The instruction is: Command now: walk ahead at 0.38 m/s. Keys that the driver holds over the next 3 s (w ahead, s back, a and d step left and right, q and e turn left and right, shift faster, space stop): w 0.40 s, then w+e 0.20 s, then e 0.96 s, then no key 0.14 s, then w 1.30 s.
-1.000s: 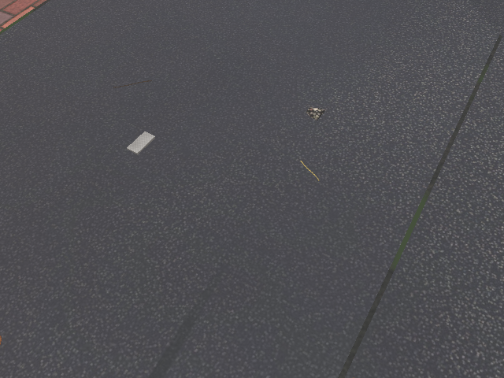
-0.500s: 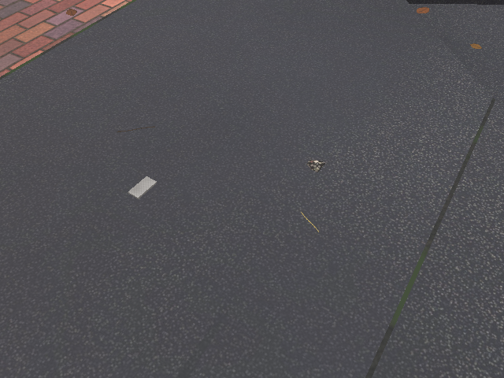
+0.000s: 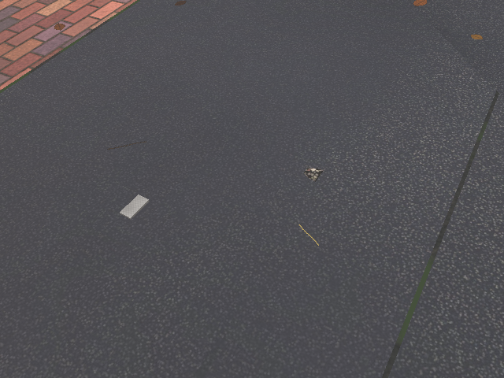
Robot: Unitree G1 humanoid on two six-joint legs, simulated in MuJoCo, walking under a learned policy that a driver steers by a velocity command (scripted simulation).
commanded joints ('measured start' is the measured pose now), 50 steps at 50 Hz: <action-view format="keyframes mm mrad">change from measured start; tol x32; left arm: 1 431 185 51 97 -2 6 15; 50 9 226 82 -176 -25 69 19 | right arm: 1 -160 -65 -7 -140 -25 -36 21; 17 -528 -32 13 -287 -3 -8 53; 23 59 -245 -69 -152 -48 -41 8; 50 -110 -97 -25 -282 -5 6 -11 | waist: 1 161 -314 82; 18 26 -138 140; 24 -102 128 -283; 32 58 -16 89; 50 64 -71 -157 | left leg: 1 -652 -49 60 475 -127 52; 21 -86 -79 152 -16 294 127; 24 418 452 -698 -272 -21 323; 29 -100 261 -151 -402 201 150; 44 93 245 249 -24 1103 84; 46 65 229 262 285 951 49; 48 -402 -58 188 904 -263 -50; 50 -490 24 4 901 -150 -58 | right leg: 1 427 -405 719 -416 -407 -153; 20 332 -220 82 -159 1045 -64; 22 157 -175 75 239 842 -49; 24 -304 62 91 862 -225 -25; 25 -367 -28 141 870 -120 -38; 45 -84 34 -65 55 122 -68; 48 395 -412 582 -66 1112 -371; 50 225 -377 525 -183 669 -377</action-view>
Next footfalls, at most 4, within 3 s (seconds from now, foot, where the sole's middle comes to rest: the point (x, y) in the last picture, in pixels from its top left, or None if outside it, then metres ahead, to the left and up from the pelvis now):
0.44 left None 0.39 0.06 -0.77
0.94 right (318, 359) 0.58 -0.11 -0.77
1.52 left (251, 350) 0.61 0.07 -0.77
1.96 right None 0.49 -0.10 -0.77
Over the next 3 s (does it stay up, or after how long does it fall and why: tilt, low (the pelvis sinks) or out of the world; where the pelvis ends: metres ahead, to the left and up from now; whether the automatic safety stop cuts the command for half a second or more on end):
stays up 0.94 -0.35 -0.01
